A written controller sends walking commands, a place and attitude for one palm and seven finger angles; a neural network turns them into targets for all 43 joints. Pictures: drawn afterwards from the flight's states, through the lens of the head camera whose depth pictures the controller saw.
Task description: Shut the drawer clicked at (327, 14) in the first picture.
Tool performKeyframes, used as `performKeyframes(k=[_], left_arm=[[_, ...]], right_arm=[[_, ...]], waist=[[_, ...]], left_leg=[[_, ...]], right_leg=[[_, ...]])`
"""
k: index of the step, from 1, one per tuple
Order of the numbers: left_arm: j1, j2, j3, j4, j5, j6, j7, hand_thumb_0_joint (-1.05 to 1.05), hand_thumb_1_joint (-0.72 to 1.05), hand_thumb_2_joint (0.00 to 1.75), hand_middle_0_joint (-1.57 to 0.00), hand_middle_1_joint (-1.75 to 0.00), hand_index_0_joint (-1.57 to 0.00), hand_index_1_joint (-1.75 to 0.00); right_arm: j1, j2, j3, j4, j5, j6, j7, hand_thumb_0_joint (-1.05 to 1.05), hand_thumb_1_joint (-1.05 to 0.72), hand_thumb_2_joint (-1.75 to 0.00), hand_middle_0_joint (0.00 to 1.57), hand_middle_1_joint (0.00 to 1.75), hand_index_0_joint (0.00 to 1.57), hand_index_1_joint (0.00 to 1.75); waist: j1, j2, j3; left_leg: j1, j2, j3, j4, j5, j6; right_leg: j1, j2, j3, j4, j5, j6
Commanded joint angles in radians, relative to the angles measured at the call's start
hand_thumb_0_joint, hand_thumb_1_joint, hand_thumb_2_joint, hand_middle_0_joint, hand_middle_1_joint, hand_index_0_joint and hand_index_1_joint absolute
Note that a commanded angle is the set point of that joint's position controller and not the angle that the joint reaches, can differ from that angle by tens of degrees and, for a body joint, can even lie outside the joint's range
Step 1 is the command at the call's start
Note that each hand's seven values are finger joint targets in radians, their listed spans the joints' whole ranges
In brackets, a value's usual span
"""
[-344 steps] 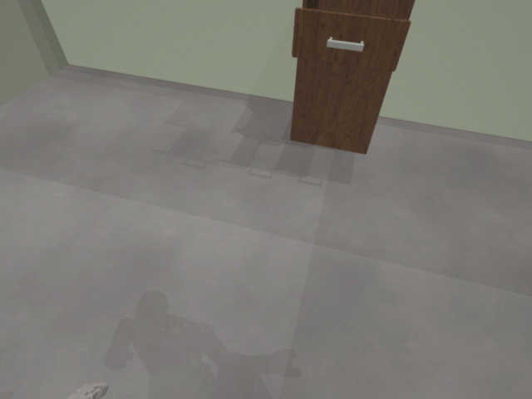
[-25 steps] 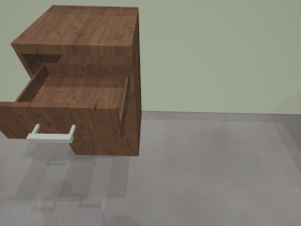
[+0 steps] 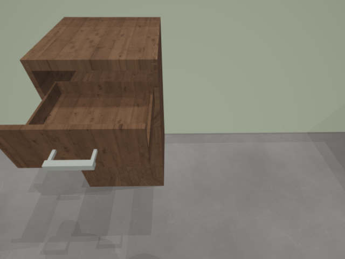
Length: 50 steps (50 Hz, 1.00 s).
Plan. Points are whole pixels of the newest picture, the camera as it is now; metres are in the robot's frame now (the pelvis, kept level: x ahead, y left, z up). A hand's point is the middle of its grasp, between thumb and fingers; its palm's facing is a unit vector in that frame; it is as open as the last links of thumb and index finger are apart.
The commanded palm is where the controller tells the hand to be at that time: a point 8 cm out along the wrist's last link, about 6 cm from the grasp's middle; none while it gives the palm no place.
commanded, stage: look again from close up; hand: left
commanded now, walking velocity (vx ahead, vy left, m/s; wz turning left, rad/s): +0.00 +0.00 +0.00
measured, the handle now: (71, 159) +0.39 +0.31 -0.02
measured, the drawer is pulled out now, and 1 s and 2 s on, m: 0.30 0.30 0.30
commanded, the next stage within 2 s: shuffle to correct the standing spot in 0.26 s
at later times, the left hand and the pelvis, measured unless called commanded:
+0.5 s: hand out of the picture -0.03 +0.17 -0.18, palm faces +0.05 -0.99 -0.15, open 7.4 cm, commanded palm none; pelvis -0.01 +0.02 +0.00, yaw +0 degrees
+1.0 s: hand out of the picture +0.09 +0.23 -0.17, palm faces +0.04 -0.98 -0.19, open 7.3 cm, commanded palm none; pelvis +0.05 +0.05 +0.00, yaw +0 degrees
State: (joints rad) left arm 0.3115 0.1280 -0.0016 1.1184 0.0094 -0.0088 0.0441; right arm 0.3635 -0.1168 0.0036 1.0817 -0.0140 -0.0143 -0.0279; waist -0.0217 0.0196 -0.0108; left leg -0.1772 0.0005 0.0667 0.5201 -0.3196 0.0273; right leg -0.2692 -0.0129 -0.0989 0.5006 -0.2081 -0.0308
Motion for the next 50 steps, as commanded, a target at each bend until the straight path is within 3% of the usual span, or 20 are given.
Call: performKeyframes(k=[1, 6, 13, 18, 23, 27, 30, 31, 32, 33, 35, 36, 37, 38, 40, 41, 42, 44, 47, 50], left_arm=[[0.05, 0.074, 0.008, -0.044, 0.005, -0.024, 0.003, 0.0, 0.9, 0.9, -0.2, -0.3, -0.2, -0.3], [0.064, 0.07, 0.006, -0.039, 0.004, -0.022, 0.001, 0.0, 0.9, 0.9, -0.2, -0.3, -0.2, -0.3], [0.07, 0.068, 0.008, -0.046, 0.004, -0.016, 0.0, 0.0, 0.9, 0.9, -0.2, -0.3, -0.2, -0.3], [0.084, 0.062, 0.006, -0.042, 0.006, -0.014, -0.001, 0.0, 0.9, 0.9, -0.2, -0.3, -0.2, -0.3], [0.108, 0.062, 0.017, -0.044, 0.018, -0.011, -0.006, 0.0, 0.9, 0.9, -0.2, -0.3, -0.2, -0.3], [0.136, 0.076, 0.033, -0.054, 0.02, -0.01, -0.009, 0.0, 0.9, 0.9, -0.2, -0.3, -0.2, -0.3], [0.17, 0.108, 0.05, -0.051, 0.012, -0.015, -0.004, 0.0, 0.9, 0.9, -0.2, -0.3, -0.2, -0.3], [0.177, 0.125, 0.057, -0.053, 0.012, -0.014, -0.001, 0.0, 0.9, 0.9, -0.2, -0.3, -0.2, -0.3], [0.171, 0.124, 0.063, -0.06, 0.013, -0.014, 0.002, 0.0, 0.9, 0.9, -0.2, -0.3, -0.2, -0.3], [0.153, 0.124, 0.067, -0.069, 0.013, -0.014, 0.004, 0.0, 0.9, 0.9, -0.2, -0.3, -0.2, -0.3], [0.092, 0.098, 0.062, -0.089, 0.013, -0.009, -0.002, 0.0, 0.9, 0.9, -0.2, -0.3, -0.2, -0.3], [0.084, 0.061, 0.054, -0.1, 0.016, -0.006, -0.007, 0.0, 0.9, 0.9, -0.2, -0.3, -0.2, -0.3], [0.045, 0.017, 0.042, -0.115, 0.019, -0.006, -0.012, 0.0, 0.9, 0.9, -0.2, -0.3, -0.2, -0.3], [-0.001, 0.026, 0.035, -0.137, 0.026, -0.013, -0.011, 0.0, 0.9, 0.9, -0.2, -0.3, -0.2, -0.3], [-0.011, 0.026, 0.039, -0.133, 0.018, -0.029, -0.019, 0.0, 0.9, 0.9, -0.2, -0.3, -0.2, -0.3], [-0.032, 0.02, 0.037, -0.135, 0.014, -0.034, -0.025, 0.0, 0.9, 0.9, -0.2, -0.3, -0.2, -0.3], [-0.049, 0.005, 0.035, -0.138, 0.01, -0.033, -0.029, 0.0, 0.9, 0.9, -0.2, -0.3, -0.2, -0.3], [-0.051, -0.007, 0.033, -0.145, 0.008, -0.026, -0.032, 0.0, 0.9, 0.9, -0.2, -0.3, -0.2, -0.3], [-0.076, -0.001, 0.035, -0.153, 0.007, -0.018, -0.032, 0.0, 0.9, 0.9, -0.2, -0.3, -0.2, -0.3], [-0.034, 0.019, 0.041, -0.152, 0.009, -0.021, -0.029, 0.0, 0.9, 0.9, -0.2, -0.3, -0.2, -0.3]], right_arm=[[0.078, -0.079, -0.009, -0.02, -0.002, -0.022, -0.003, 0.0, -0.9, -0.9, 0.2, 0.3, 0.2, 0.3], [0.063, -0.095, -0.008, -0.015, 0.001, -0.032, -0.008, 0.0, -0.9, -0.9, 0.2, 0.3, 0.2, 0.3], [0.043, -0.11, -0.007, -0.013, 0.002, -0.031, -0.009, 0.0, -0.9, -0.9, 0.2, 0.3, 0.2, 0.3], [0.034, -0.111, -0.007, -0.005, 0.003, -0.028, -0.007, 0.0, -0.9, -0.9, 0.2, 0.3, 0.2, 0.3], [0.048, -0.117, -0.012, 0.0, -0.005, -0.006, 0.0, 0.0, -0.9, -0.9, 0.2, 0.3, 0.2, 0.3], [0.049, -0.104, -0.015, -0.009, -0.009, 0.005, 0.006, 0.0, -0.9, -0.9, 0.2, 0.3, 0.2, 0.3], [0.071, -0.068, -0.01, -0.015, -0.011, 0.005, 0.008, 0.0, -0.9, -0.9, 0.2, 0.3, 0.2, 0.3], [0.074, -0.061, -0.012, -0.018, -0.01, 0.007, 0.008, 0.0, -0.9, -0.9, 0.2, 0.3, 0.2, 0.3], [0.079, -0.056, -0.012, -0.018, -0.011, 0.005, 0.008, 0.0, -0.9, -0.9, 0.2, 0.3, 0.2, 0.3], [0.095, -0.047, -0.011, -0.015, -0.011, 0.001, 0.01, 0.0, -0.9, -0.9, 0.2, 0.3, 0.2, 0.3], [0.169, -0.041, -0.007, 0.014, -0.008, -0.012, 0.012, 0.0, -0.9, -0.9, 0.2, 0.3, 0.2, 0.3], [0.206, -0.074, -0.015, 0.027, -0.01, -0.018, 0.008, 0.0, -0.9, -0.9, 0.2, 0.3, 0.2, 0.3], [0.255, -0.122, -0.022, 0.04, -0.011, -0.024, 0.0, 0.0, -0.9, -0.9, 0.2, 0.3, 0.2, 0.3], [0.268, -0.115, -0.017, 0.051, -0.013, -0.029, -0.009, 0.0, -0.9, -0.9, 0.2, 0.3, 0.2, 0.3], [0.245, -0.093, -0.003, 0.044, -0.011, -0.045, -0.014, 0.0, -0.9, -0.9, 0.2, 0.3, 0.2, 0.3], [0.232, -0.095, -0.003, 0.037, -0.012, -0.05, -0.014, 0.0, -0.9, -0.9, 0.2, 0.3, 0.2, 0.3], [0.222, -0.111, -0.003, 0.033, -0.015, -0.052, -0.014, 0.0, -0.9, -0.9, 0.2, 0.3, 0.2, 0.3], [0.201, -0.119, -0.004, 0.036, -0.013, -0.053, -0.015, 0.0, -0.9, -0.9, 0.2, 0.3, 0.2, 0.3], [0.198, -0.114, -0.006, 0.044, -0.01, -0.049, -0.013, 0.0, -0.9, -0.9, 0.2, 0.3, 0.2, 0.3], [0.184, -0.113, -0.006, 0.047, -0.005, -0.041, -0.012, 0.0, -0.9, -0.9, 0.2, 0.3, 0.2, 0.3]], waist=[[0.012, 0.012, 0.136], [0.022, 0.011, 0.11], [0.024, 0.004, 0.129], [0.024, -0.009, 0.133], [0.028, 0.0, 0.146], [0.038, -0.05, 0.198], [0.04, -0.162, 0.183], [0.04, -0.211, 0.163], [0.032, -0.211, 0.161], [0.019, -0.188, 0.146], [-0.013, -0.049, 0.152], [-0.022, 0.088, 0.143], [-0.045, 0.255, 0.168], [-0.054, 0.268, 0.195], [-0.032, 0.107, 0.144], [-0.028, 0.051, 0.123], [-0.026, 0.036, 0.126], [-0.011, 0.082, 0.103], [-0.001, 0.095, 0.124], [0.035, 0.051, 0.128]], left_leg=[[-0.171, 0.108, -0.142, -0.185, 0.066, 0.011], [-0.139, 0.115, -0.145, -0.209, 0.16, 0.014], [-0.131, 0.116, -0.146, -0.242, 0.126, 0.01], [-0.136, 0.112, -0.15, -0.265, 0.038, 0.011], [-0.176, 0.094, -0.143, -0.252, -0.229, 0.029], [-0.234, 0.055, -0.11, -0.168, -0.273, 0.034], [-0.251, -0.009, -0.019, 0.006, -0.152, 0.014], [-0.233, -0.013, -0.001, 0.068, -0.133, 0.011], [-0.208, -0.004, 0.001, 0.097, -0.107, 0.012], [-0.148, 0.003, -0.004, 0.061, -0.091, 0.014], [-0.024, 0.015, -0.031, -0.104, -0.066, 0.018], [0.009, 0.093, -0.137, -0.179, -0.084, 0.039], [0.048, 0.225, -0.32, -0.294, -0.016, 0.086], [0.139, 0.277, -0.4, -0.316, 0.216, 0.136], [0.218, 0.289, -0.327, -0.219, 0.624, 0.217], [0.239, 0.281, -0.28, -0.185, 0.757, 0.223], [0.225, 0.259, -0.233, -0.185, 0.814, 0.214], [0.182, 0.22, -0.172, -0.203, 0.768, 0.194], [0.112, 0.207, -0.146, -0.223, 0.697, 0.181], [0.05, 0.184, -0.119, -0.161, 0.7, 0.16]], right_leg=[[0.033, -0.088, 0.125, -0.081, 0.0, -0.022], [0.087, -0.089, 0.109, -0.056, 0.101, -0.011], [0.084, -0.092, 0.1, -0.062, 0.086, -0.002], [0.085, -0.093, 0.105, -0.075, 0.072, -0.001], [0.058, -0.091, 0.109, -0.069, -0.162, -0.018], [0.015, -0.119, 0.181, -0.114, -0.321, -0.045], [0.023, -0.217, 0.326, -0.217, -0.447, -0.1], [0.018, -0.251, 0.362, -0.26, -0.482, -0.12], [-0.016, -0.278, 0.384, -0.277, -0.489, -0.132], [-0.059, -0.279, 0.364, -0.261, -0.46, -0.132], [-0.144, -0.179, 0.208, -0.114, -0.34, -0.091], [-0.181, -0.09, 0.099, 0.022, -0.278, -0.056], [-0.273, -0.009, -0.022, 0.236, -0.23, -0.017], [-0.395, -0.002, -0.003, 0.386, -0.297, -0.012], [-0.42, -0.053, 0.034, 0.481, -0.291, -0.021], [-0.398, -0.057, 0.022, 0.451, -0.298, -0.019], [-0.365, -0.054, 0.006, 0.427, -0.279, -0.016], [-0.286, -0.043, -0.017, 0.376, -0.219, -0.011], [-0.205, -0.03, -0.034, 0.304, -0.159, -0.017], [-0.055, -0.011, -0.04, 0.157, -0.096, -0.024]])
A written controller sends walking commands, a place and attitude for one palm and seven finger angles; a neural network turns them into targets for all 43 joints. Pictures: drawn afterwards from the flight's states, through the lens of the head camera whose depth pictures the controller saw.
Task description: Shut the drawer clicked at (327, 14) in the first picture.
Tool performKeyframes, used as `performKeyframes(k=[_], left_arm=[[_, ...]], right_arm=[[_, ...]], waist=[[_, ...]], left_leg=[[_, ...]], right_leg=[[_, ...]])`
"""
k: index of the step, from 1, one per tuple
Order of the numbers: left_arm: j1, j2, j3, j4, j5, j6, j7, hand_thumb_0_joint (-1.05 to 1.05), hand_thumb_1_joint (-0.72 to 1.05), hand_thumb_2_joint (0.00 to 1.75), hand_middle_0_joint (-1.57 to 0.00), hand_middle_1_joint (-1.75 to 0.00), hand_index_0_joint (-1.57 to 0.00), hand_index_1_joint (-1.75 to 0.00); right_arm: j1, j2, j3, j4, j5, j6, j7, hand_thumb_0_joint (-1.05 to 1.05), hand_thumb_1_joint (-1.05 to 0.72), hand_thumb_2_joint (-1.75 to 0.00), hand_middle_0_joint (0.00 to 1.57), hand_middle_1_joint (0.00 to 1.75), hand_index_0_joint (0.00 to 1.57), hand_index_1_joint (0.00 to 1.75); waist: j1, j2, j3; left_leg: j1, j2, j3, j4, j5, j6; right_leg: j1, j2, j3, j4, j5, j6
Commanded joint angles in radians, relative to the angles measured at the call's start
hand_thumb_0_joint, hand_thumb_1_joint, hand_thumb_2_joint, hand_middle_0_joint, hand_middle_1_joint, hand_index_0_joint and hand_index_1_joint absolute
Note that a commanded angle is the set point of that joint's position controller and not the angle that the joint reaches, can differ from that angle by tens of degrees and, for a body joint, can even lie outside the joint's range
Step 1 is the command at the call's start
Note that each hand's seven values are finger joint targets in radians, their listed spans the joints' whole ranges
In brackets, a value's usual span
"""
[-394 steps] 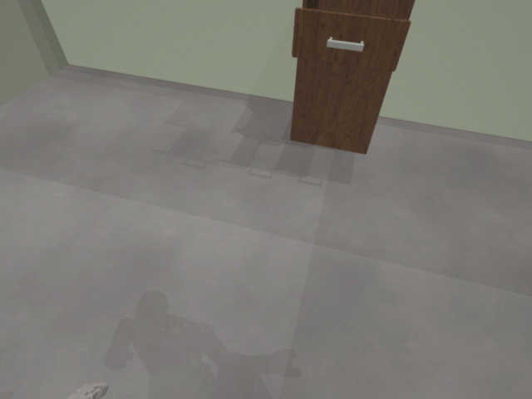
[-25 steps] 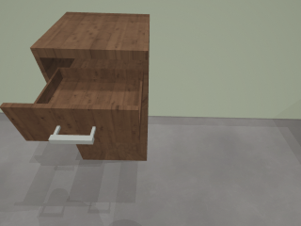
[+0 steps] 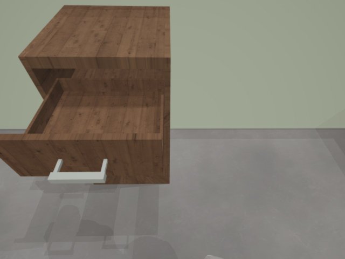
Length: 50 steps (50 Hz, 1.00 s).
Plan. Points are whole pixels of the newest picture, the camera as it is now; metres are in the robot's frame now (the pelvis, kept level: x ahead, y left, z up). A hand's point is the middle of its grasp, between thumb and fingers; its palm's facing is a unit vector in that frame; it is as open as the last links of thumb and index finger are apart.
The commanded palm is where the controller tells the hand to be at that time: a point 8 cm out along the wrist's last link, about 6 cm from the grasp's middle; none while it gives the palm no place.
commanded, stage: shuffle to correct the standing spot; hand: left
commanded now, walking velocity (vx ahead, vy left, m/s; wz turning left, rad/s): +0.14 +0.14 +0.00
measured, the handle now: (80, 170) +0.33 +0.26 -0.02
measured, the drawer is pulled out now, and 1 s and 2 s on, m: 0.30 0.30 0.30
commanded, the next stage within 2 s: come to a stop and stand still in 0.22 s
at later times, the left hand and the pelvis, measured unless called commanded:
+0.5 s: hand out of the picture +0.05 +0.26 -0.19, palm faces +0.12 -0.97 -0.19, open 7.3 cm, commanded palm none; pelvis +0.04 +0.06 -0.01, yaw +3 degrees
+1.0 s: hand out of the picture +0.06 +0.20 -0.18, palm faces +0.06 -0.98 -0.18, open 7.3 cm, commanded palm none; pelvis +0.06 +0.04 +0.00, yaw +1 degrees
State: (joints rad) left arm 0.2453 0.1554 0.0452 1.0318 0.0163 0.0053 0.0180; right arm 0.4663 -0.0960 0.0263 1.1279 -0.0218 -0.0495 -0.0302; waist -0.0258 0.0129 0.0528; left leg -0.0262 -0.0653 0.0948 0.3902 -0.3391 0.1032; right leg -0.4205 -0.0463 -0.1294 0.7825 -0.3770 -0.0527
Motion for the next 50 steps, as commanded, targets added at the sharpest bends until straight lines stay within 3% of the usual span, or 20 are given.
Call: performKeyframes(k=[1, 2, 3, 4, 6, 10, 17, 18, 19, 20, 21, 22, 26, 32, 35, 37, 38, 40, 45, 50], left_arm=[[0.099, 0.011, 0.002, -0.052, 0.003, -0.041, -0.001, 0.0, 0.9, 0.9, -0.2, -0.3, -0.2, -0.3], [0.192, 0.04, 0.014, -0.025, 0.004, -0.05, 0.004, 0.0, 0.9, 0.9, -0.2, -0.3, -0.2, -0.3], [0.28, 0.114, 0.029, -0.003, 0.011, -0.06, 0.014, 0.0, 0.9, 0.9, -0.2, -0.3, -0.2, -0.3], [0.33, 0.18, 0.041, 0.006, 0.0, -0.057, 0.018, 0.0, 0.9, 0.9, -0.2, -0.3, -0.2, -0.3], [0.215, 0.164, 0.052, -0.03, -0.007, -0.047, 0.034, 0.0, 0.9, 0.9, -0.2, -0.3, -0.2, -0.3], [0.029, 0.104, 0.032, -0.079, 0.009, -0.051, 0.03, 0.0, 0.9, 0.9, -0.2, -0.3, -0.2, -0.3], [0.005, 0.2, 0.06, -0.103, 0.017, -0.009, 0.005, 0.0, 0.9, 0.9, -0.2, -0.3, -0.2, -0.3], [0.019, 0.161, 0.046, -0.102, 0.015, 0.003, 0.001, 0.0, 0.9, 0.9, -0.2, -0.3, -0.2, -0.3], [0.039, 0.091, 0.031, -0.111, 0.009, 0.012, -0.004, 0.0, 0.9, 0.9, -0.2, -0.3, -0.2, -0.3], [0.045, 0.041, 0.02, -0.129, 0.006, 0.015, -0.001, 0.0, 0.9, 0.9, -0.2, -0.3, -0.2, -0.3], [0.038, 0.056, 0.018, -0.144, 0.008, 0.013, -0.001, 0.0, 0.9, 0.9, -0.2, -0.3, -0.2, -0.3], [0.068, 0.035, 0.017, -0.124, 0.008, 0.003, -0.005, 0.0, 0.9, 0.9, -0.2, -0.3, -0.2, -0.3], [0.147, 0.018, 0.001, -0.038, 0.005, 0.0, -0.01, 0.0, 0.9, 0.9, -0.2, -0.3, -0.2, -0.3], [0.116, 0.036, 0.002, -0.049, 0.001, 0.015, -0.003, 0.0, 0.9, 0.9, -0.2, -0.3, -0.2, -0.3], [0.184, 0.051, 0.004, -0.025, 0.008, 0.002, 0.004, 0.0, 0.9, 0.9, -0.2, -0.3, -0.2, -0.3], [0.177, 0.119, 0.007, -0.02, 0.01, -0.01, 0.014, 0.0, 0.9, 0.9, -0.2, -0.3, -0.2, -0.3], [0.151, 0.132, 0.0, -0.024, 0.006, -0.013, 0.012, 0.0, 0.9, 0.9, -0.2, -0.3, -0.2, -0.3], [0.104, 0.093, -0.008, -0.022, 0.003, -0.025, 0.02, 0.0, 0.9, 0.9, -0.2, -0.3, -0.2, -0.3], [0.108, 0.058, -0.022, 0.003, -0.009, -0.028, 0.016, 0.0, 0.9, 0.9, -0.2, -0.3, -0.2, -0.3], [0.137, 0.06, -0.025, 0.041, -0.009, -0.027, 0.016, 0.0, 0.9, 0.9, -0.2, -0.3, -0.2, -0.3]], right_arm=[[0.068, -0.139, -0.031, -0.004, 0.007, -0.006, -0.008, 0.0, -0.9, -0.9, 0.2, 0.3, 0.2, 0.3], [0.047, -0.143, -0.035, -0.016, 0.017, -0.007, -0.005, 0.0, -0.9, -0.9, 0.2, 0.3, 0.2, 0.3], [0.054, -0.112, -0.036, -0.035, 0.025, -0.006, 0.001, 0.0, -0.9, -0.9, 0.2, 0.3, 0.2, 0.3], [0.04, -0.109, -0.047, -0.065, 0.017, 0.002, 0.006, 0.0, -0.9, -0.9, 0.2, 0.3, 0.2, 0.3], [-0.024, -0.117, -0.062, -0.089, 0.001, 0.027, 0.016, 0.0, -0.9, -0.9, 0.2, 0.3, 0.2, 0.3], [-0.021, -0.068, -0.063, -0.084, -0.005, 0.071, 0.047, 0.0, -0.9, -0.9, 0.2, 0.3, 0.2, 0.3], [0.007, -0.075, -0.07, -0.094, 0.002, 0.05, 0.043, 0.0, -0.9, -0.9, 0.2, 0.3, 0.2, 0.3], [0.044, -0.105, -0.073, -0.091, 0.0, 0.045, 0.036, 0.0, -0.9, -0.9, 0.2, 0.3, 0.2, 0.3], [0.073, -0.172, -0.086, -0.095, -0.01, 0.037, 0.028, 0.0, -0.9, -0.9, 0.2, 0.3, 0.2, 0.3], [0.057, -0.246, -0.097, -0.118, -0.015, 0.034, 0.018, 0.0, -0.9, -0.9, 0.2, 0.3, 0.2, 0.3], [-0.004, -0.255, -0.1, -0.143, -0.015, 0.035, 0.01, 0.0, -0.9, -0.9, 0.2, 0.3, 0.2, 0.3], [-0.084, -0.233, -0.09, -0.161, -0.021, 0.026, 0.009, 0.0, -0.9, -0.9, 0.2, 0.3, 0.2, 0.3], [-0.19, -0.163, -0.063, -0.15, -0.008, 0.003, -0.004, 0.0, -0.9, -0.9, 0.2, 0.3, 0.2, 0.3], [-0.136, -0.212, -0.088, -0.097, -0.012, 0.035, -0.017, 0.0, -0.9, -0.9, 0.2, 0.3, 0.2, 0.3], [-0.141, -0.194, -0.09, -0.09, 0.004, 0.044, -0.013, 0.0, -0.9, -0.9, 0.2, 0.3, 0.2, 0.3], [-0.157, -0.1, -0.07, -0.103, 0.017, 0.047, -0.006, 0.0, -0.9, -0.9, 0.2, 0.3, 0.2, 0.3], [-0.157, -0.08, -0.065, -0.104, 0.017, 0.051, -0.001, 0.0, -0.9, -0.9, 0.2, 0.3, 0.2, 0.3], [-0.171, -0.081, -0.063, -0.079, 0.01, 0.063, -0.002, 0.0, -0.9, -0.9, 0.2, 0.3, 0.2, 0.3], [-0.137, -0.089, -0.049, -0.029, 0.01, 0.044, -0.008, 0.0, -0.9, -0.9, 0.2, 0.3, 0.2, 0.3], [-0.149, -0.083, -0.041, -0.008, 0.011, 0.04, -0.009, 0.0, -0.9, -0.9, 0.2, 0.3, 0.2, 0.3]], waist=[[0.075, 0.027, 0.012], [0.117, -0.026, -0.018], [0.141, -0.208, -0.084], [0.136, -0.296, -0.115], [0.085, -0.073, 0.018], [-0.008, -0.203, 0.077], [-0.013, -0.079, 0.029], [-0.027, 0.025, 0.019], [-0.036, 0.261, 0.022], [-0.032, 0.375, 0.049], [-0.007, 0.209, 0.089], [0.03, 0.114, 0.038], [0.05, 0.105, -0.05], [0.01, 0.093, -0.057], [0.035, 0.008, -0.08], [0.023, -0.181, -0.054], [0.01, -0.164, -0.06], [0.005, -0.185, -0.038], [0.013, -0.01, -0.002], [0.033, 0.036, 0.041]], left_leg=[[-0.126, 0.231, -0.127, 0.052, 0.715, 0.06], [-0.234, 0.197, -0.097, 0.168, 0.628, 0.024], [-0.459, 0.098, -0.04, 0.387, 0.271, -0.026], [-0.574, 0.015, -0.002, 0.698, -0.282, -0.07], [-0.625, 0.11, -0.123, 0.852, -0.19, -0.077], [-0.429, 0.17, -0.086, 0.69, -0.013, -0.109], [-0.085, 0.076, 0.06, 0.183, 0.078, -0.147], [-0.065, 0.094, 0.02, 0.099, 0.03, -0.151], [-0.132, 0.245, -0.21, -0.072, -0.119, -0.104], [-0.247, 0.407, -0.469, -0.261, -0.229, -0.006], [-0.367, 0.465, -0.523, -0.296, -0.277, 0.069], [-0.384, 0.424, -0.486, -0.269, -0.238, 0.075], [-0.255, 0.317, -0.222, -0.166, 0.238, 0.026], [-0.159, 0.387, -0.245, -0.083, 0.429, 0.067], [-0.249, 0.291, -0.167, 0.053, 0.35, -0.012], [-0.336, 0.134, -0.022, 0.154, 0.055, -0.099], [-0.29, 0.108, -0.025, 0.179, -0.001, -0.109], [-0.266, 0.118, -0.046, 0.232, -0.016, -0.115], [-0.159, 0.171, -0.101, 0.041, 0.269, -0.095], [-0.184, 0.169, -0.105, -0.007, 0.22, -0.093]], right_leg=[[0.219, 0.025, -0.008, -0.218, 0.145, -0.004], [0.401, -0.023, 0.043, -0.266, 0.24, -0.023], [0.614, -0.242, 0.333, -0.309, 0.319, -0.11], [0.605, -0.488, 0.628, -0.493, 0.362, -0.244], [0.369, -0.464, 0.563, -0.569, 0.108, -0.264], [-0.012, -0.292, 0.213, -0.623, 0.014, -0.113], [-0.127, -0.201, 0.131, -0.435, -0.197, -0.046], [-0.126, -0.149, 0.091, -0.295, -0.188, -0.021], [-0.145, -0.039, 0.01, -0.07, -0.206, 0.026], [-0.181, 0.036, 0.025, 0.124, -0.244, 0.049], [-0.14, -0.009, 0.118, 0.214, -0.17, 0.03], [-0.078, -0.028, 0.122, 0.239, -0.096, 0.024], [0.013, -0.012, 0.104, 0.127, 0.029, 0.057], [0.073, 0.006, 0.105, -0.1, -0.074, 0.051], [0.257, -0.002, 0.143, -0.38, 0.19, 0.04], [0.26, -0.18, 0.313, -0.43, 0.457, -0.03], [0.195, -0.224, 0.318, -0.437, 0.463, -0.074], [0.168, -0.177, 0.298, -0.457, 0.453, -0.085], [0.155, -0.064, 0.213, -0.406, 0.352, -0.013], [0.196, -0.052, 0.211, -0.444, 0.276, 0.004]])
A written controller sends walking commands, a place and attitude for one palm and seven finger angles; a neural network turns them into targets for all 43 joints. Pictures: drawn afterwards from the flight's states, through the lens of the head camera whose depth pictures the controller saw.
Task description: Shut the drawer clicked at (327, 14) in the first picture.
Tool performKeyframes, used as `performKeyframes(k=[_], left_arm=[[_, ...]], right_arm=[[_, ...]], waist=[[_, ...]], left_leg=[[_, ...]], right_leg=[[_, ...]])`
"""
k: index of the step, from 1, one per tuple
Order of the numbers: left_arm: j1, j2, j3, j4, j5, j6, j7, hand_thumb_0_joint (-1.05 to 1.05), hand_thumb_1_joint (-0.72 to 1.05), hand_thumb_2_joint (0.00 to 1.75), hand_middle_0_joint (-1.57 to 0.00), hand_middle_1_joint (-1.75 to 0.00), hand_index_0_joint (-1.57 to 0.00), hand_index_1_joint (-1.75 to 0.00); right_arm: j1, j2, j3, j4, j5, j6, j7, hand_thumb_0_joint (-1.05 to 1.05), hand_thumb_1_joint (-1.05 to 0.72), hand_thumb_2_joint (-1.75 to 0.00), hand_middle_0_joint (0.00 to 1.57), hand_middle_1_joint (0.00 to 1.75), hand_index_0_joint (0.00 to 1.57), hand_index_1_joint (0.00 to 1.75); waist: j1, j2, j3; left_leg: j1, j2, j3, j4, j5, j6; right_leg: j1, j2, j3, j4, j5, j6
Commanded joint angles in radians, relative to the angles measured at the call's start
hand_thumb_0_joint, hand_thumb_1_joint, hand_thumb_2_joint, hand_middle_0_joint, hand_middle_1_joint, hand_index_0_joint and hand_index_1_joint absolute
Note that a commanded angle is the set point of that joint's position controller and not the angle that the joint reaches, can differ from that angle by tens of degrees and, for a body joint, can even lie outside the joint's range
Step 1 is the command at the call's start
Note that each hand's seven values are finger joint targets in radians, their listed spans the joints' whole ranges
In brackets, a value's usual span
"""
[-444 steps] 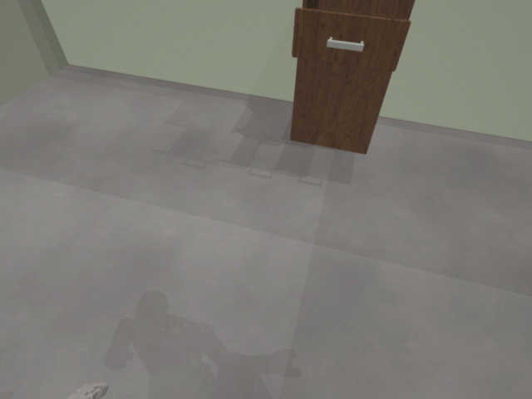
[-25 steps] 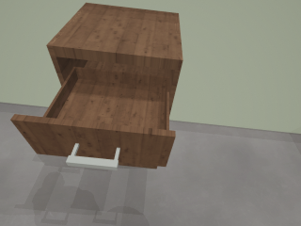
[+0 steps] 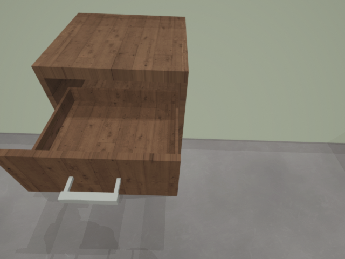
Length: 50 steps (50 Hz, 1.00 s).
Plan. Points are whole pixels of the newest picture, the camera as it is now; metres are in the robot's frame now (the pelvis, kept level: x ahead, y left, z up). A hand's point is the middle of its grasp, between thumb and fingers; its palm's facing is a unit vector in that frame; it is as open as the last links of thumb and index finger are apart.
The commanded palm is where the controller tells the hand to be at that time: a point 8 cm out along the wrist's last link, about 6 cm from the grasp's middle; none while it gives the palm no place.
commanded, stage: come to a stop and stand still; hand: left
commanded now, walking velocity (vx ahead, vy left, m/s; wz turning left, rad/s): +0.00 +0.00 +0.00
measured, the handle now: (92, 189) +0.28 +0.22 -0.02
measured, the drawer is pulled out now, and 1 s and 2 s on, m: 0.30 0.30 0.29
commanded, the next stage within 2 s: look again from close up in 1.02 s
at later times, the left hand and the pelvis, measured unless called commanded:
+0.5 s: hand out of the picture +0.01 +0.20 -0.17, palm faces +0.03 -0.98 -0.20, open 7.3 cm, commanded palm none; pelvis +0.00 +0.03 +0.00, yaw -1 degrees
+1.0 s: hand out of the picture +0.01 +0.22 -0.18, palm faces +0.01 -0.98 -0.17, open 7.4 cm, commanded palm none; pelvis +0.01 +0.05 +0.00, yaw -2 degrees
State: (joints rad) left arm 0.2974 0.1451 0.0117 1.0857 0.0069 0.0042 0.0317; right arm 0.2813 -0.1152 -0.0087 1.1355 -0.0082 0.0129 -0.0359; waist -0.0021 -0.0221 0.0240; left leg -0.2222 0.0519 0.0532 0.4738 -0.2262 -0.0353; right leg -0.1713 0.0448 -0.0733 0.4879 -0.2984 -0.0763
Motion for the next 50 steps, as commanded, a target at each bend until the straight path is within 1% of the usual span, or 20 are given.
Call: performKeyframes(k=[1, 7, 8, 9, 10, 11, 12, 14, 16, 17, 18, 19, 21, 22, 25, 26, 30, 34, 39, 50], left_arm=[[0.089, 0.067, 0.006, -0.01, 0.0, -0.027, 0.002, 0.0, 0.9, 0.9, -0.2, -0.3, -0.2, -0.3], [0.086, 0.063, 0.004, -0.003, 0.002, -0.032, 0.004, 0.0, 0.9, 0.9, -0.2, -0.3, -0.2, -0.3], [0.175, 0.105, 0.013, 0.028, 0.021, -0.059, 0.048, 0.0, 0.9, 0.9, -0.2, -0.3, -0.2, -0.3], [0.127, 0.149, 0.017, -0.027, 0.015, -0.066, 0.042, 0.0, 0.9, 0.9, -0.2, -0.3, -0.2, -0.3], [0.095, 0.125, 0.009, -0.041, 0.015, -0.065, 0.033, 0.0, 0.9, 0.9, -0.2, -0.3, -0.2, -0.3], [0.061, 0.139, 0.012, -0.051, 0.015, -0.061, 0.029, 0.0, 0.9, 0.9, -0.2, -0.3, -0.2, -0.3], [0.059, 0.126, 0.01, -0.066, 0.015, -0.06, 0.028, 0.0, 0.9, 0.9, -0.2, -0.3, -0.2, -0.3], [0.036, 0.111, 0.011, -0.074, 0.014, -0.052, 0.029, 0.0, 0.9, 0.9, -0.2, -0.3, -0.2, -0.3], [0.039, 0.087, 0.006, -0.077, 0.009, -0.044, 0.024, 0.0, 0.9, 0.9, -0.2, -0.3, -0.2, -0.3], [0.052, 0.072, 0.002, -0.076, 0.006, -0.041, 0.022, 0.0, 0.9, 0.9, -0.2, -0.3, -0.2, -0.3], [0.069, 0.066, 0.001, -0.073, 0.006, -0.042, 0.022, 0.0, 0.9, 0.9, -0.2, -0.3, -0.2, -0.3], [0.067, 0.073, -0.001, -0.064, 0.005, -0.038, 0.02, 0.0, 0.9, 0.9, -0.2, -0.3, -0.2, -0.3], [0.077, 0.077, -0.003, -0.06, 0.003, -0.03, 0.016, 0.0, 0.9, 0.9, -0.2, -0.3, -0.2, -0.3], [0.078, 0.079, -0.004, -0.06, 0.005, -0.028, 0.016, 0.0, 0.9, 0.9, -0.2, -0.3, -0.2, -0.3], [0.076, 0.085, -0.005, -0.06, 0.005, -0.026, 0.014, 0.0, 0.9, 0.9, -0.2, -0.3, -0.2, -0.3], [0.072, 0.085, -0.005, -0.06, 0.003, -0.023, 0.012, 0.0, 0.9, 0.9, -0.2, -0.3, -0.2, -0.3], [0.066, 0.091, -0.005, -0.063, 0.005, -0.023, 0.012, 0.0, 0.9, 0.9, -0.2, -0.3, -0.2, -0.3], [0.065, 0.093, -0.005, -0.056, 0.004, -0.021, 0.012, 0.0, 0.9, 0.9, -0.2, -0.3, -0.2, -0.3], [0.063, 0.092, -0.007, -0.046, 0.003, -0.017, 0.014, 0.0, 0.9, 0.9, -0.2, -0.3, -0.2, -0.3], [0.077, 0.089, -0.008, -0.031, 0.003, -0.017, 0.016, 0.0, 0.9, 0.9, -0.2, -0.3, -0.2, -0.3]], right_arm=[[0.042, -0.061, -0.006, -0.011, -0.001, -0.021, -0.004, 0.0, -0.9, -0.9, 0.2, 0.3, 0.2, 0.3], [0.062, -0.066, -0.004, -0.002, -0.002, -0.022, -0.001, 0.0, -0.9, -0.9, 0.2, 0.3, 0.2, 0.3], [-0.055, -0.121, -0.016, -0.072, 0.002, -0.04, 0.003, 0.0, -0.9, -0.9, 0.2, 0.3, 0.2, 0.3], [0.015, -0.063, -0.01, -0.111, 0.002, -0.022, 0.011, 0.0, -0.9, -0.9, 0.2, 0.3, 0.2, 0.3], [0.02, -0.065, -0.015, -0.103, -0.001, -0.015, 0.013, 0.0, -0.9, -0.9, 0.2, 0.3, 0.2, 0.3], [0.043, -0.053, -0.013, -0.109, -0.002, -0.011, 0.018, 0.0, -0.9, -0.9, 0.2, 0.3, 0.2, 0.3], [0.051, -0.055, -0.014, -0.113, -0.002, -0.01, 0.02, 0.0, -0.9, -0.9, 0.2, 0.3, 0.2, 0.3], [0.094, -0.067, -0.014, -0.109, -0.002, -0.019, 0.02, 0.0, -0.9, -0.9, 0.2, 0.3, 0.2, 0.3], [0.117, -0.082, -0.012, -0.101, -0.005, -0.034, 0.017, 0.0, -0.9, -0.9, 0.2, 0.3, 0.2, 0.3], [0.107, -0.098, -0.009, -0.104, -0.009, -0.038, 0.014, 0.0, -0.9, -0.9, 0.2, 0.3, 0.2, 0.3], [0.099, -0.102, -0.005, -0.106, -0.009, -0.039, 0.011, 0.0, -0.9, -0.9, 0.2, 0.3, 0.2, 0.3], [0.09, -0.098, -0.002, -0.103, -0.008, -0.041, 0.01, 0.0, -0.9, -0.9, 0.2, 0.3, 0.2, 0.3], [0.075, -0.105, 0.003, -0.103, -0.006, -0.043, 0.007, 0.0, -0.9, -0.9, 0.2, 0.3, 0.2, 0.3], [0.072, -0.11, 0.002, -0.105, -0.007, -0.043, 0.007, 0.0, -0.9, -0.9, 0.2, 0.3, 0.2, 0.3], [0.076, -0.119, 0.005, -0.102, -0.006, -0.046, 0.007, 0.0, -0.9, -0.9, 0.2, 0.3, 0.2, 0.3], [0.079, -0.121, 0.005, -0.096, -0.006, -0.048, 0.006, 0.0, -0.9, -0.9, 0.2, 0.3, 0.2, 0.3], [0.08, -0.131, 0.005, -0.088, -0.006, -0.053, 0.006, 0.0, -0.9, -0.9, 0.2, 0.3, 0.2, 0.3], [0.079, -0.136, 0.005, -0.077, -0.004, -0.056, 0.003, 0.0, -0.9, -0.9, 0.2, 0.3, 0.2, 0.3], [0.078, -0.133, 0.006, -0.062, -0.002, -0.055, 0.0, 0.0, -0.9, -0.9, 0.2, 0.3, 0.2, 0.3], [0.075, -0.132, 0.004, -0.041, 0.001, -0.057, -0.002, 0.0, -0.9, -0.9, 0.2, 0.3, 0.2, 0.3]], waist=[[0.009, 0.039, 0.062], [0.002, 0.005, 0.057], [0.048, -0.009, 0.066], [-0.014, -0.022, -0.013], [-0.019, 0.045, 0.007], [-0.03, 0.02, -0.038], [-0.029, -0.032, -0.037], [-0.045, -0.093, -0.01], [-0.035, 0.006, 0.034], [-0.02, 0.041, 0.067], [-0.008, 0.021, 0.075], [-0.004, 0.066, 0.071], [0.009, 0.095, 0.087], [0.011, 0.07, 0.102], [0.009, 0.029, 0.072], [0.011, 0.052, 0.065], [0.01, 0.033, 0.022], [0.01, 0.036, 0.011], [0.008, 0.037, 0.044], [0.004, 0.03, 0.021]], left_leg=[[0.023, 0.052, -0.061, -0.099, 0.09, 0.047], [0.041, 0.042, -0.057, -0.11, 0.065, 0.042], [-0.053, 0.037, -0.008, 0.159, 0.031, 0.016], [-0.118, 0.001, -0.055, 0.228, -0.147, 0.035], [-0.103, 0.011, -0.055, 0.261, -0.156, 0.041], [-0.077, 0.004, -0.032, 0.217, -0.153, 0.039], [-0.052, -0.011, -0.021, 0.198, -0.137, 0.035], [0.01, -0.012, -0.023, 0.088, -0.084, 0.04], [0.028, 0.02, -0.068, -0.014, -0.019, 0.058], [-0.022, 0.05, -0.103, -0.037, 0.006, 0.073], [-0.049, 0.06, -0.11, -0.039, 0.022, 0.08], [-0.059, 0.053, -0.12, -0.056, 0.038, 0.081], [-0.072, 0.06, -0.129, -0.095, 0.024, 0.087], [-0.086, 0.059, -0.136, -0.098, 0.005, 0.089], [-0.062, 0.05, -0.127, -0.097, 0.017, 0.089], [-0.051, 0.055, -0.13, -0.116, 0.019, 0.094], [-0.013, 0.058, -0.129, -0.106, 0.09, 0.097], [0.02, 0.06, -0.123, -0.098, 0.167, 0.097], [0.032, 0.059, -0.116, -0.101, 0.199, 0.096], [0.09, 0.061, -0.11, -0.106, 0.255, 0.095]], right_leg=[[-0.046, -0.14, 0.156, -0.165, 0.184, 0.029], [-0.048, -0.146, 0.158, -0.195, 0.126, 0.028], [-0.031, -0.231, 0.26, -0.168, 0.758, 0.12], [0.038, -0.295, 0.279, -0.167, 0.678, 0.096], [-0.027, -0.283, 0.254, -0.181, 0.523, 0.032], [-0.02, -0.276, 0.256, -0.178, 0.396, -0.039], [-0.052, -0.254, 0.248, -0.19, 0.242, -0.058], [-0.125, -0.213, 0.216, -0.169, 0.075, -0.043], [-0.169, -0.154, 0.174, -0.115, -0.019, -0.001], [-0.157, -0.127, 0.165, -0.102, -0.006, 0.014], [-0.13, -0.12, 0.168, -0.103, 0.035, 0.015], [-0.1, -0.121, 0.159, -0.084, 0.06, 0.014], [-0.082, -0.111, 0.148, -0.076, 0.058, 0.02], [-0.081, -0.107, 0.146, -0.075, 0.049, 0.021], [-0.06, -0.115, 0.148, -0.077, 0.072, 0.022], [-0.061, -0.112, 0.142, -0.07, 0.068, 0.024], [-0.036, -0.119, 0.129, -0.055, 0.118, 0.029], [-0.033, -0.123, 0.124, -0.051, 0.151, 0.033], [-0.045, -0.127, 0.126, -0.058, 0.166, 0.036], [-0.034, -0.136, 0.126, -0.073, 0.196, 0.042]])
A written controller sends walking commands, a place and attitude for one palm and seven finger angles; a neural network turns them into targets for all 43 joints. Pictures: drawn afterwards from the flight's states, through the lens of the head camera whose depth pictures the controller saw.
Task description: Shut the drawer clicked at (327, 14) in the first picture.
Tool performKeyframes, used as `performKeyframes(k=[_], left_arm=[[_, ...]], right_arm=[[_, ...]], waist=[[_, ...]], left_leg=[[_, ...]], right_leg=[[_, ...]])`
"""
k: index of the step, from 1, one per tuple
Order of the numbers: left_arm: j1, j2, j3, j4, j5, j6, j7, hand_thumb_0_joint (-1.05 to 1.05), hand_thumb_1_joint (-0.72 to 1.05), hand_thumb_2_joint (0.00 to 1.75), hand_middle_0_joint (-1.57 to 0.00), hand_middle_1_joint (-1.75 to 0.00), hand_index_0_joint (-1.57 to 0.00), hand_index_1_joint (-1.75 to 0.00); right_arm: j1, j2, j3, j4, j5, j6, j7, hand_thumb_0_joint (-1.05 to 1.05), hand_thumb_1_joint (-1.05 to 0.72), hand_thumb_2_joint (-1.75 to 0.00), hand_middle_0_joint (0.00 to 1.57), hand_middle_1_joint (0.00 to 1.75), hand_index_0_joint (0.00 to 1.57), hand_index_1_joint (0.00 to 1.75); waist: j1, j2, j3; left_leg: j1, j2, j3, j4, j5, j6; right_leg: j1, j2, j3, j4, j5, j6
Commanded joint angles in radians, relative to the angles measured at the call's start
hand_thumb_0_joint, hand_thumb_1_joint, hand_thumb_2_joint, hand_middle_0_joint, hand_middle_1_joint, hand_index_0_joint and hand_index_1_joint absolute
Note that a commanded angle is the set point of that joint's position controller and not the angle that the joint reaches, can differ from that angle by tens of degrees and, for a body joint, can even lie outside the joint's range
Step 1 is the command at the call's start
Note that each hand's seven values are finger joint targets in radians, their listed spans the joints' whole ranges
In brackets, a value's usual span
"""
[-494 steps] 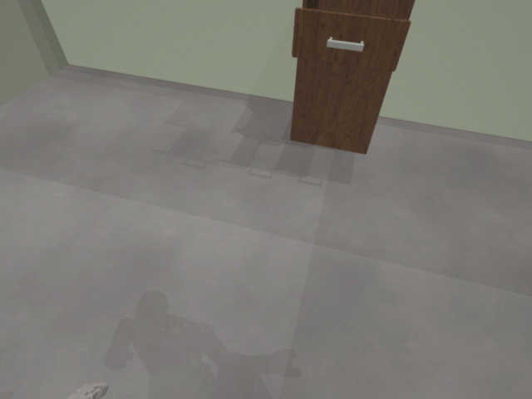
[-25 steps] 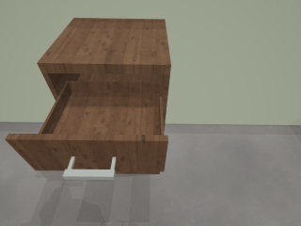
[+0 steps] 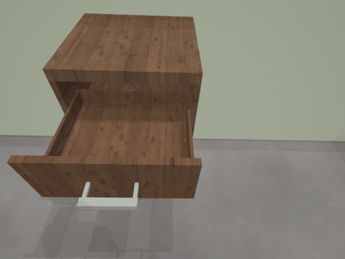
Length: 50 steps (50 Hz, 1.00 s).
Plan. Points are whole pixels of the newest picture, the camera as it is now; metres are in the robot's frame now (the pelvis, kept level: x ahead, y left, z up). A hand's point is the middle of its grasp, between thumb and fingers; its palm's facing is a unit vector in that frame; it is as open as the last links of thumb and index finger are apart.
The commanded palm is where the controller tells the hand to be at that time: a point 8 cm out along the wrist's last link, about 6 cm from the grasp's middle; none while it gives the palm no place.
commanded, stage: come to a stop and stand still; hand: left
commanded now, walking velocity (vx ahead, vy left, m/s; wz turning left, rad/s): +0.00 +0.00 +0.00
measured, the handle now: (110, 195) +0.27 +0.17 -0.02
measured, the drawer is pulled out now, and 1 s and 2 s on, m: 0.30 0.29 0.29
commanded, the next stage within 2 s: look again from close up in 0.02 s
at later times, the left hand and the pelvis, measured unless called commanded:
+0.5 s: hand out of the picture -0.01 +0.16 -0.18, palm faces +0.03 -0.98 -0.17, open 7.4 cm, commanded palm none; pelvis +0.00 -0.01 +0.00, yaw +0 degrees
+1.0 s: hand (101, 245) +0.16 +0.17 -0.03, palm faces +0.26 -0.95 -0.14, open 7.1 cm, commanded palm +0.08 +0.19 -0.05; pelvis -0.03 -0.02 -0.02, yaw +3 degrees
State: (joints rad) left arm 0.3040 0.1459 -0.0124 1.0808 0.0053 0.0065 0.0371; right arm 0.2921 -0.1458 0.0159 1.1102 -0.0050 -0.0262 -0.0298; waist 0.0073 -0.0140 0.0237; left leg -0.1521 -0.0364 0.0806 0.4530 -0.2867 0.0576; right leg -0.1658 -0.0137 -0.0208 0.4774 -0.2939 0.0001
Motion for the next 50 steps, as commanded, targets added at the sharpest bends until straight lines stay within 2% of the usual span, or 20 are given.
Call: performKeyframes(k=[1, 9, 11, 20, 26, 34, 37, 38, 39, 40, 41, 42, 43, 44, 45, 46, 47, 48, 49, 50], left_arm=[[0.067, 0.09, 0.016, -0.025, 0.003, -0.019, 0.009, 0.0, 0.9, 0.9, -0.2, -0.3, -0.2, -0.3], [0.073, 0.088, 0.014, -0.02, 0.006, -0.021, 0.01, 0.0, 0.9, 0.9, -0.2, -0.3, -0.2, -0.3], [0.071, 0.089, 0.014, -0.022, 0.005, -0.02, 0.009, 0.0, 0.9, 0.9, -0.2, -0.3, -0.2, -0.3], [0.083, 0.088, 0.014, -0.023, 0.005, -0.025, 0.011, 0.0, 0.9, 0.9, -0.2, -0.3, -0.2, -0.3], [0.082, 0.087, 0.011, -0.022, 0.004, -0.023, 0.009, 0.0, 0.9, 0.9, -0.2, -0.3, -0.2, -0.3], [0.09, 0.085, 0.011, -0.022, 0.005, -0.027, 0.011, 0.0, 0.9, 0.9, -0.2, -0.3, -0.2, -0.3], [0.093, 0.083, 0.011, -0.023, 0.005, -0.026, 0.01, 0.0, 0.9, 0.9, -0.2, -0.3, -0.2, -0.3], [0.137, 0.108, 0.014, 0.023, 0.022, -0.052, 0.043, 0.0, 0.9, 0.9, -0.2, -0.3, -0.2, -0.3], [-0.573, 0.309, 0.095, -1.539, -0.191, -0.249, 0.036, 0.0, 0.9, 0.9, -0.22, -0.32, -0.22, -0.32], [-0.188, 0.231, 0.087, -1.294, -0.103, -0.181, 0.084, 0.0, 0.9, 0.9, -0.24, -0.34, -0.24, -0.34], [-0.118, 0.17, 0.052, -1.185, -0.123, -0.127, 0.138, 0.0, 0.9, 0.9, -0.26, -0.37, -0.26, -0.37], [0.149, -0.052, -0.079, -0.958, -0.116, -0.025, 0.133, 0.0, 0.9, 0.9, -0.28, -0.39, -0.28, -0.39], [0.018, -0.074, -0.126, -1.17, -0.16, -0.043, 0.107, 0.0, 0.9, 0.9, -0.3, -0.41, -0.3, -0.41], [0.013, -0.026, -0.095, -1.215, -0.164, -0.088, 0.093, 0.0, 0.9, 0.9, -0.32, -0.43, -0.32, -0.43], [0.015, -0.008, -0.081, -1.202, -0.155, -0.139, 0.084, 0.0, 0.9, 0.9, -0.34, -0.45, -0.34, -0.45], [0.073, -0.024, -0.073, -1.146, -0.149, -0.175, 0.07, 0.0, 0.9, 0.9, -0.36, -0.47, -0.36, -0.47], [0.123, -0.028, -0.05, -1.075, -0.149, -0.22, 0.043, 0.0, 0.9, 0.9, -0.38, -0.5, -0.38, -0.5], [0.231, -0.06, -0.041, -1.006, -0.168, -0.276, -0.001, 0.0, 0.9, 0.9, -0.4, -0.52, -0.4, -0.52], [0.351, -0.047, 0.007, -0.962, -0.188, -0.339, -0.051, 0.0, 0.9, 0.9, -0.42, -0.54, -0.42, -0.54], [0.432, -0.031, 0.039, -0.964, -0.21, -0.396, -0.101, 0.0, 0.9, 0.9, -0.44, -0.56, -0.44, -0.56]], right_arm=[[0.058, -0.102, -0.02, -0.013, -0.002, -0.018, -0.008, 0.0, -0.9, -0.9, 0.2, 0.3, 0.2, 0.3], [0.058, -0.097, -0.02, -0.004, 0.0, -0.018, -0.006, 0.0, -0.9, -0.9, 0.2, 0.3, 0.2, 0.3], [0.058, -0.093, -0.02, 0.0, 0.0, -0.018, -0.006, 0.0, -0.9, -0.9, 0.2, 0.3, 0.2, 0.3], [0.064, -0.088, -0.019, 0.01, 0.001, -0.021, -0.006, 0.0, -0.9, -0.9, 0.2, 0.3, 0.2, 0.3], [0.067, -0.079, -0.017, 0.015, 0.002, -0.017, -0.003, 0.0, -0.9, -0.9, 0.2, 0.3, 0.2, 0.3], [0.078, -0.073, -0.018, 0.024, 0.002, -0.02, -0.003, 0.0, -0.9, -0.9, 0.2, 0.3, 0.2, 0.3], [0.076, -0.068, -0.017, 0.026, 0.003, -0.02, -0.003, 0.0, -0.9, -0.9, 0.2, 0.3, 0.2, 0.3], [-0.029, -0.11, -0.018, -0.057, 0.004, -0.018, 0.003, 0.0, -0.9, -0.9, 0.2, 0.3, 0.2, 0.3], [-0.007, -0.301, -0.048, -0.426, 0.05, -0.16, -0.034, 0.0, -0.9, -0.9, 0.2, 0.3, 0.2, 0.3], [-0.096, -0.186, -0.01, -0.369, 0.041, -0.257, -0.062, 0.0, -0.9, -0.9, 0.2, 0.3, 0.2, 0.3], [-0.083, -0.2, -0.038, -0.305, 0.039, -0.293, -0.058, 0.0, -0.9, -0.9, 0.2, 0.3, 0.2, 0.3], [-0.047, -0.155, -0.035, -0.293, 0.057, -0.294, -0.042, 0.0, -0.9, -0.9, 0.2, 0.3, 0.2, 0.3], [-0.056, -0.201, -0.032, -0.375, 0.064, -0.303, -0.038, 0.0, -0.9, -0.9, 0.2, 0.3, 0.2, 0.3], [-0.088, -0.223, -0.039, -0.405, 0.064, -0.322, -0.044, 0.0, -0.9, -0.9, 0.2, 0.3, 0.2, 0.3], [-0.101, -0.233, -0.045, -0.43, 0.049, -0.34, -0.047, 0.0, -0.9, -0.9, 0.2, 0.3, 0.2, 0.3], [-0.103, -0.231, -0.051, -0.468, 0.037, -0.345, -0.04, 0.0, -0.9, -0.9, 0.2, 0.3, 0.2, 0.3], [-0.095, -0.233, -0.061, -0.486, 0.026, -0.34, -0.031, 0.0, -0.9, -0.9, 0.2, 0.3, 0.2, 0.3], [-0.12, -0.225, -0.068, -0.521, 0.02, -0.34, -0.021, 0.0, -0.9, -0.9, 0.2, 0.3, 0.2, 0.3], [-0.136, -0.221, -0.079, -0.549, 0.017, -0.335, -0.009, 0.0, -0.9, -0.9, 0.2, 0.3, 0.2, 0.3], [-0.154, -0.222, -0.083, -0.576, 0.016, -0.328, 0.005, 0.0, -0.9, -0.9, 0.2, 0.3, 0.2, 0.3]], waist=[[-0.005, 0.033, 0.038], [-0.008, 0.006, 0.048], [-0.007, 0.026, 0.053], [-0.006, 0.013, 0.029], [-0.005, 0.012, 0.074], [-0.007, 0.006, 0.044], [-0.004, 0.021, 0.061], [0.022, -0.006, 0.086], [-0.104, 0.194, -0.431], [-0.006, 0.307, -0.415], [-0.032, 0.259, -0.329], [-0.04, 0.147, -0.154], [-0.048, 0.11, -0.056], [-0.059, 0.06, -0.032], [-0.075, -0.034, 0.004], [-0.075, -0.119, 0.031], [-0.057, -0.23, 0.031], [-0.023, -0.302, 0.03], [0.015, -0.356, -0.002], [0.041, -0.348, -0.046]], left_leg=[[0.014, 0.149, -0.138, -0.095, 0.307, 0.003], [0.013, 0.145, -0.131, -0.098, 0.273, -0.002], [0.008, 0.144, -0.135, -0.109, 0.262, -0.001], [0.027, 0.144, -0.129, -0.102, 0.274, -0.004], [-0.005, 0.141, -0.13, -0.123, 0.188, -0.004], [0.009, 0.143, -0.125, -0.114, 0.203, -0.007], [-0.005, 0.141, -0.125, -0.12, 0.185, -0.007], [-0.096, 0.154, -0.095, 0.083, 0.315, -0.041], [0.181, 0.044, -0.108, -0.029, 0.362, -0.038], [0.22, 0.087, -0.083, -0.049, 0.489, -0.044], [0.123, 0.096, -0.093, -0.054, 0.412, -0.079], [0.013, 0.103, -0.111, -0.068, 0.273, -0.063], [-0.069, 0.094, -0.134, -0.053, 0.15, -0.05], [-0.103, 0.076, -0.135, -0.018, 0.045, -0.04], [-0.153, 0.059, -0.14, 0.021, -0.007, -0.032], [-0.201, 0.043, -0.133, 0.068, -0.038, -0.025], [-0.261, 0.036, -0.126, 0.114, -0.058, -0.034], [-0.327, 0.036, -0.121, 0.157, -0.066, -0.041], [-0.395, 0.03, -0.107, 0.2, -0.055, -0.047], [-0.447, 0.023, -0.091, 0.24, -0.043, -0.054]], right_leg=[[-0.046, -0.074, 0.074, -0.065, 0.186, -0.035], [-0.049, -0.083, 0.082, -0.08, 0.191, -0.036], [-0.048, -0.08, 0.082, -0.084, 0.181, -0.036], [-0.04, -0.087, 0.09, -0.091, 0.206, -0.037], [-0.063, -0.082, 0.096, -0.109, 0.159, -0.04], [-0.058, -0.086, 0.101, -0.105, 0.181, -0.042], [-0.064, -0.086, 0.102, -0.11, 0.17, -0.043], [-0.064, -0.132, 0.119, -0.096, 0.507, -0.024], [0.02, -0.029, 0.042, -0.004, 0.378, -0.033], [-0.016, 0.009, 0.014, 0.046, 0.173, -0.051], [-0.082, 0.007, -0.031, 0.067, 0.055, -0.034], [-0.164, 0.0, -0.051, 0.06, 0.009, -0.027], [-0.165, -0.004, -0.067, 0.043, 0.033, -0.026], [-0.198, -0.003, -0.064, 0.018, 0.01, -0.024], [-0.244, 0.0, -0.063, 0.013, -0.032, -0.019], [-0.298, 0.001, -0.061, 0.015, -0.094, -0.019], [-0.36, 0.009, -0.064, 0.042, -0.158, -0.016], [-0.4, 0.012, -0.072, 0.085, -0.189, -0.015], [-0.404, 0.013, -0.064, 0.122, -0.187, -0.015], [-0.39, 0.013, -0.05, 0.167, -0.154, -0.017]])
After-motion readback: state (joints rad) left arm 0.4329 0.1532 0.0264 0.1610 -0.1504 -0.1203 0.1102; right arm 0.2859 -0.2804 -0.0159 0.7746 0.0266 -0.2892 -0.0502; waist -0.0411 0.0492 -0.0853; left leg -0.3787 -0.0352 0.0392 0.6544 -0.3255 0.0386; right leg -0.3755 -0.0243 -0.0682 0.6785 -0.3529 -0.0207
